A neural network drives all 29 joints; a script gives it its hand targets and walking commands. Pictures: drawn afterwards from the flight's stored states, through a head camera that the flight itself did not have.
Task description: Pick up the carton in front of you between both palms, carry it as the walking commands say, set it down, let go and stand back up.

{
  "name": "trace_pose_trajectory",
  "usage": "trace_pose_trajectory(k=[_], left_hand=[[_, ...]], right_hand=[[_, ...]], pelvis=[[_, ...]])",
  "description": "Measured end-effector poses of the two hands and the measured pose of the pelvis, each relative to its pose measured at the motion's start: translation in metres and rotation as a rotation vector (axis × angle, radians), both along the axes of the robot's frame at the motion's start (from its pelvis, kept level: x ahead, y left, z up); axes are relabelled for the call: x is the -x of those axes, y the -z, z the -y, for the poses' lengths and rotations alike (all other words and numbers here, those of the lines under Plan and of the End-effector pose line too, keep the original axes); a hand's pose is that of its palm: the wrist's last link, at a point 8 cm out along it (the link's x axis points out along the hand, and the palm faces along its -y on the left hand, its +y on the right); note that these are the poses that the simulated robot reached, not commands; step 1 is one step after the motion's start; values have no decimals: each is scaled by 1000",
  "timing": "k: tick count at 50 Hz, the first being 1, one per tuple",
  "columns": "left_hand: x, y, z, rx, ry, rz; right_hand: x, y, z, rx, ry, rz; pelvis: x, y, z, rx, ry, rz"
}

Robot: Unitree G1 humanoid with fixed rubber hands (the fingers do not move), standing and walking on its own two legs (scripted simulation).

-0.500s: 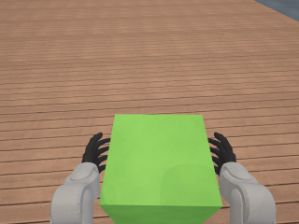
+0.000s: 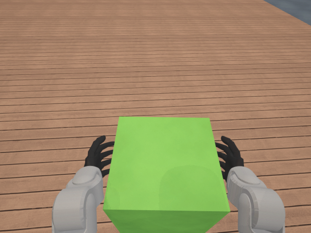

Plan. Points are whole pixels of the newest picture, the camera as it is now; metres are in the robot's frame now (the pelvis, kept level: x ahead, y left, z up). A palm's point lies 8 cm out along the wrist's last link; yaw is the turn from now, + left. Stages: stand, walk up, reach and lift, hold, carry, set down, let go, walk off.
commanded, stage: carry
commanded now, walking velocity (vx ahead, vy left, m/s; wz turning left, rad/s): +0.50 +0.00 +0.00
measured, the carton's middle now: (162, 180) +0.26 +0.00 +0.03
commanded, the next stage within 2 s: hold in 1.86 s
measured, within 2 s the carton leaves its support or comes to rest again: neither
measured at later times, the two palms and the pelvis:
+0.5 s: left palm (117, 94) +0.51 +0.14 +0.09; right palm (210, 96) +0.51 -0.16 +0.10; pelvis +0.28 -0.01 +0.00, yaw +0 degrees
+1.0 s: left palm (119, 87) +0.58 +0.15 +0.08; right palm (204, 90) +0.57 -0.15 +0.08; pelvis +0.33 +0.01 -0.01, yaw -2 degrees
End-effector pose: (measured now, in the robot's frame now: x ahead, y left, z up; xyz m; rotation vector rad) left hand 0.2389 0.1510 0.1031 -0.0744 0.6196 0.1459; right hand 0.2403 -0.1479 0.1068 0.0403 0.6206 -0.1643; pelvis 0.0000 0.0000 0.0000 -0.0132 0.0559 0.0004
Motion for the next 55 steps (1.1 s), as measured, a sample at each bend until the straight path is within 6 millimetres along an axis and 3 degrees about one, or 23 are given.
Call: trace_pose_trajectory(k=[5,10,18,25,28,33,39,55], left_hand=[[-81,25,20,-39,-17,-41],[-130,36,26,-47,-46,-163],[-204,19,26,-61,-33,-119],[-273,8,10,-19,4,8],[-297,9,2,13,-4,12],[-327,11,-1,7,11,-23],[-345,14,1,-8,37,-39],[-331,35,6,-43,45,-78]], right_hand=[[-87,36,19,-37,-19,-41],[-145,49,26,-45,-46,-161],[-215,36,26,-50,-36,-118],[-273,11,11,-10,2,8],[-299,5,3,24,-9,12],[-325,8,-1,15,6,-22],[-335,16,2,-1,33,-38],[-323,40,7,14,15,-79]], pelvis=[[-81,22,22,12,-25,18],[-130,1,34,-21,-45,-1],[-208,-15,29,-42,-22,-12],[-279,0,8,-5,-4,16],[-301,4,4,-32,8,10],[-323,4,-4,-33,23,-8],[-334,6,-8,-27,31,-20],[-321,7,-3,-24,30,9]])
